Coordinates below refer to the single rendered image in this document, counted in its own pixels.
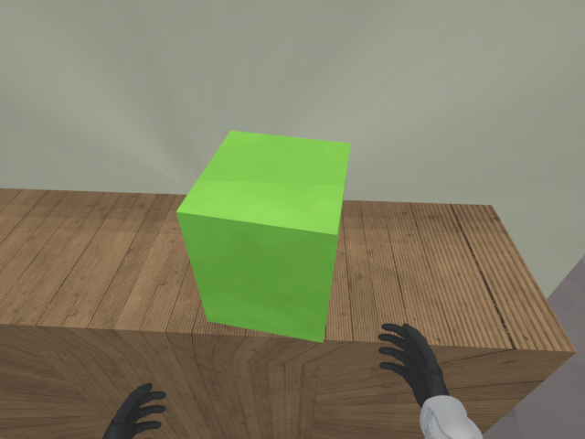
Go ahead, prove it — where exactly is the robot left hand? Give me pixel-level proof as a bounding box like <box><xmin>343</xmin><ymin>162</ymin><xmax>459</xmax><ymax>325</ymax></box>
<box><xmin>102</xmin><ymin>382</ymin><xmax>166</xmax><ymax>439</ymax></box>

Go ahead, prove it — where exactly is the right robot forearm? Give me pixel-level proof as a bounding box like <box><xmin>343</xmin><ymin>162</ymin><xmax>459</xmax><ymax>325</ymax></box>
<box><xmin>420</xmin><ymin>395</ymin><xmax>483</xmax><ymax>439</ymax></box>

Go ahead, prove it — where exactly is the carton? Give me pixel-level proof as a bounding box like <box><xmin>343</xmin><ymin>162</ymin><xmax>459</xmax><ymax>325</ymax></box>
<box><xmin>176</xmin><ymin>131</ymin><xmax>351</xmax><ymax>343</ymax></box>

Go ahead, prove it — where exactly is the pedestal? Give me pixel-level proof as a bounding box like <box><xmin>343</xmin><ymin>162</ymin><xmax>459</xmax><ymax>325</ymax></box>
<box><xmin>0</xmin><ymin>188</ymin><xmax>577</xmax><ymax>439</ymax></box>

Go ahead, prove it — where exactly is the robot right hand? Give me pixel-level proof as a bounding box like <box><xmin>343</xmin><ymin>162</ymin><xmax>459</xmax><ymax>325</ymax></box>
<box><xmin>378</xmin><ymin>323</ymin><xmax>450</xmax><ymax>408</ymax></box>

